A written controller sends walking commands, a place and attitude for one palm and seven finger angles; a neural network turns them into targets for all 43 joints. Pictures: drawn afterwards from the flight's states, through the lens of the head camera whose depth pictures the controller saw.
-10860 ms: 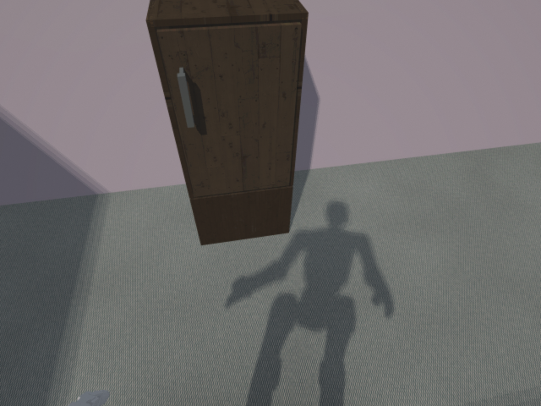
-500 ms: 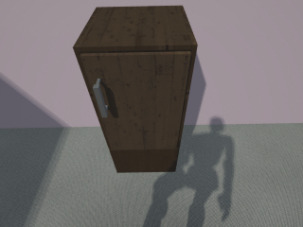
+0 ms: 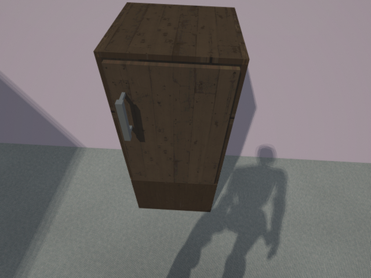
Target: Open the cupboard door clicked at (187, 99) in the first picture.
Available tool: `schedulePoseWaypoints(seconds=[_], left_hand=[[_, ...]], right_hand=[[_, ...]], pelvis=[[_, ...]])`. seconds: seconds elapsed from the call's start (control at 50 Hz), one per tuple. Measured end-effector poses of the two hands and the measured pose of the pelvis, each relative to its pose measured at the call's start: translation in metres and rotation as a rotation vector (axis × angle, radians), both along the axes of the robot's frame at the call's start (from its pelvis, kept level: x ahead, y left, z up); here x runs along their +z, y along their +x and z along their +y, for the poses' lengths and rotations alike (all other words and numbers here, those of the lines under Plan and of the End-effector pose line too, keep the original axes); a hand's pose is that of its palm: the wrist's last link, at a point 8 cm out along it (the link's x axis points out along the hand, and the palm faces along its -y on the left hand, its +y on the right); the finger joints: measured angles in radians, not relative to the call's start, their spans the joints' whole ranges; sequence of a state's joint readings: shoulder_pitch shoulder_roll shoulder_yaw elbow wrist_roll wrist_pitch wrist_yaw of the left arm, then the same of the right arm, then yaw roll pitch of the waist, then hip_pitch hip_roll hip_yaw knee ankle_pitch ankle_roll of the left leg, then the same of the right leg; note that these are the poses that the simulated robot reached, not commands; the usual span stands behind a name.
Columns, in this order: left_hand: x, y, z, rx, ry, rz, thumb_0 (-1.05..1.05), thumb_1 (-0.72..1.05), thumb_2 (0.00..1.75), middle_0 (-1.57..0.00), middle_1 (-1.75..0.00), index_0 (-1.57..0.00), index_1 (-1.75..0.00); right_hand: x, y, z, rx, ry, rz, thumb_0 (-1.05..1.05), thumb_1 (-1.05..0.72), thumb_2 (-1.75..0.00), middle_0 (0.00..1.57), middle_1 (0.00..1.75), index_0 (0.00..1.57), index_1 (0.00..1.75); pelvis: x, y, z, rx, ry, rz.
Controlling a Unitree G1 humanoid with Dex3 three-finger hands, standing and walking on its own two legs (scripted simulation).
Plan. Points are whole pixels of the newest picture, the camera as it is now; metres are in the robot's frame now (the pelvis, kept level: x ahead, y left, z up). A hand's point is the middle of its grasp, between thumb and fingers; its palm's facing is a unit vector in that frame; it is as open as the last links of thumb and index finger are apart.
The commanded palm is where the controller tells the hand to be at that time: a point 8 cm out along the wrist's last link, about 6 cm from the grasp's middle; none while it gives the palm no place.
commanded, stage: come to a stop and stand still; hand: left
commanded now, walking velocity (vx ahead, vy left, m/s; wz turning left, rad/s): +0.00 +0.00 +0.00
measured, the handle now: (125, 117) +0.56 +0.23 -0.01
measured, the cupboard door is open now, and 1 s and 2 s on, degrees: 0 0 0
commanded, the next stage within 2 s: look again from close up in 0.32 s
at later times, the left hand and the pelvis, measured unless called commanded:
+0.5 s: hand out of the picture -0.01 +0.19 -0.18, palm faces +0.00 -0.98 -0.19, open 7.4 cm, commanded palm none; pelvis +0.00 +0.03 +0.00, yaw -1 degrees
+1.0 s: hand out of the picture -0.05 +0.24 -0.18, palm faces +0.02 -0.98 -0.18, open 7.4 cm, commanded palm none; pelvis -0.03 +0.07 -0.01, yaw +0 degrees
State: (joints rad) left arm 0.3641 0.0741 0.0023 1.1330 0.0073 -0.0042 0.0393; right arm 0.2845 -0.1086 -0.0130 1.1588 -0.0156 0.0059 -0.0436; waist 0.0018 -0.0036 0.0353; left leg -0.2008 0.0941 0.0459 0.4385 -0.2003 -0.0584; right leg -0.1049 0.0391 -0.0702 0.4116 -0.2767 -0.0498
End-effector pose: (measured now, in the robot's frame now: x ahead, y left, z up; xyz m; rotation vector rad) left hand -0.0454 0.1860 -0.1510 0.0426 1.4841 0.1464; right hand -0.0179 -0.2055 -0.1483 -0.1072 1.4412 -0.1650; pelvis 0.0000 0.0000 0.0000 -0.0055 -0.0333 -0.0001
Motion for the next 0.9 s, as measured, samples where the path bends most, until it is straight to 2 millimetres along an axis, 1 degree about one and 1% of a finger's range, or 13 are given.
schedulePoseWaypoints(seconds=[0.1, 0.2, 0.32, 0.42, 0.52, 0.66, 0.72, 0.78, 0.9], left_hand=[[0.001, 0.003, 0.009, -0.003, 0.011, -0.001, 0.00, 0.91, 0.90, -0.20, -0.30, -0.20, -0.29], [0.002, 0.012, 0.023, -0.018, 0.032, -0.015, 0.00, 0.91, 0.90, -0.20, -0.30, -0.20, -0.29], [0.005, 0.024, 0.039, -0.035, 0.057, -0.041, 0.00, 0.91, 0.90, -0.20, -0.30, -0.20, -0.29], [0.006, 0.032, 0.047, -0.048, 0.067, -0.057, 0.00, 0.91, 0.90, -0.20, -0.30, -0.20, -0.29], [0.003, 0.034, 0.058, -0.090, 0.079, -0.088, 0.00, 0.91, 0.90, -0.20, -0.30, -0.20, -0.29], [-0.004, 0.041, 0.080, -0.088, 0.074, -0.152, 0.00, 0.91, 0.90, -0.20, -0.30, -0.20, -0.29], [-0.005, 0.039, 0.089, -0.087, 0.073, -0.169, 0.00, 0.91, 0.90, -0.20, -0.30, -0.20, -0.29], [-0.006, 0.033, 0.096, -0.086, 0.072, -0.166, 0.00, 0.91, 0.90, -0.20, -0.30, -0.20, -0.29], [-0.005, 0.011, 0.103, -0.074, 0.071, -0.123, 0.00, 0.91, 0.90, -0.20, -0.30, -0.20, -0.29]], right_hand=[[0.001, 0.009, 0.000, 0.002, -0.014, -0.013, 0.02, -0.92, -0.90, 0.20, 0.30, 0.20, 0.29], [0.002, 0.013, 0.004, 0.002, -0.016, -0.024, 0.02, -0.93, -0.90, 0.20, 0.30, 0.20, 0.29], [0.001, 0.010, 0.012, 0.001, -0.005, -0.020, 0.01, -0.92, -0.90, 0.20, 0.30, 0.20, 0.29], [0.001, 0.005, 0.019, -0.004, 0.006, -0.013, 0.01, -0.92, -0.90, 0.20, 0.30, 0.20, 0.29], [-0.003, 0.006, 0.021, -0.001, -0.006, -0.057, 0.02, -0.92, -0.90, 0.20, 0.30, 0.20, 0.30], [-0.001, 0.007, 0.034, 0.017, -0.029, -0.123, 0.01, -0.92, -0.90, 0.20, 0.30, 0.20, 0.29], [0.001, 0.005, 0.038, 0.027, -0.034, -0.130, 0.02, -0.93, -0.90, 0.20, 0.30, 0.20, 0.29], [0.004, 0.002, 0.042, 0.034, -0.039, -0.131, 0.01, -0.93, -0.90, 0.20, 0.30, 0.20, 0.30], [0.006, -0.005, 0.047, 0.042, -0.037, -0.119, 0.01, -0.92, -0.90, 0.20, 0.30, 0.20, 0.30]], pelvis=[[0.001, 0.004, 0.005, -0.005, 0.002, 0.000], [0.001, 0.006, 0.011, -0.009, 0.005, -0.001], [0.002, 0.006, 0.017, -0.012, 0.008, -0.001], [0.002, 0.006, 0.022, -0.015, 0.009, -0.001], [-0.003, -0.003, 0.034, -0.016, -0.013, 0.004], [-0.008, -0.013, 0.051, -0.008, -0.009, -0.017], [-0.009, -0.018, 0.057, -0.005, -0.008, -0.014], [-0.009, -0.023, 0.061, -0.003, -0.007, -0.007], [-0.007, -0.028, 0.066, 0.000, -0.004, 0.004]])
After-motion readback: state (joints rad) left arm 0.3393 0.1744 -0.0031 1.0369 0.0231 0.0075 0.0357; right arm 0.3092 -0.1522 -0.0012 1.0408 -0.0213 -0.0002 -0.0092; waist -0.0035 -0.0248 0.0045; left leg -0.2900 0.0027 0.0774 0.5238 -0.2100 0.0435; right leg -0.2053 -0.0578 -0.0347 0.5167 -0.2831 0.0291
